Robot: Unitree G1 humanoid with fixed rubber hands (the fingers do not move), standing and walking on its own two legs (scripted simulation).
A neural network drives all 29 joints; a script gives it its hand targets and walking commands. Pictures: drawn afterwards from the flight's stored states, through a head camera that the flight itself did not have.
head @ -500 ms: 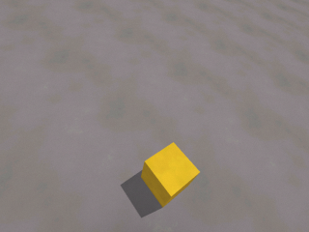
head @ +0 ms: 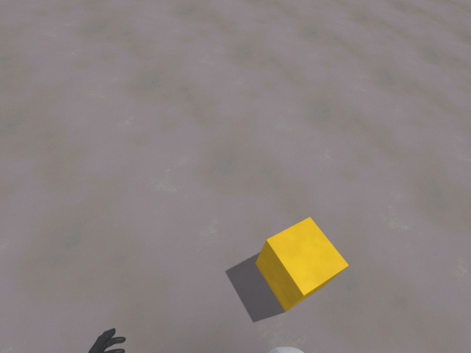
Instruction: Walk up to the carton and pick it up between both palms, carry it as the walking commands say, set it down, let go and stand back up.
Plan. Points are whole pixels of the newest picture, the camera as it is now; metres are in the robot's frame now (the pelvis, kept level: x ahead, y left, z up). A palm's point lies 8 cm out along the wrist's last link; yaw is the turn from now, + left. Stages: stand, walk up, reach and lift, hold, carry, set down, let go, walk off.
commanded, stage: walk up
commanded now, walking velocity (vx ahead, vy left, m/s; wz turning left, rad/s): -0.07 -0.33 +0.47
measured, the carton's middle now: (297, 264) +0.52 -0.35 -0.66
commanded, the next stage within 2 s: none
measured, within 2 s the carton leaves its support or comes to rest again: neither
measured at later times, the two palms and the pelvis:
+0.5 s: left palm out of the picture -0.05 +0.20 -0.14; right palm out of the picture +0.02 -0.31 -0.16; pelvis -0.06 -0.08 -0.03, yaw +18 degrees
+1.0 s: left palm out of the picture -0.09 +0.03 -0.16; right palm out of the picture +0.14 -0.42 -0.18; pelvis -0.01 -0.21 -0.04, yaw +22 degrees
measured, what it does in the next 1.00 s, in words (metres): steps to the right, turning left: right foot, then left foot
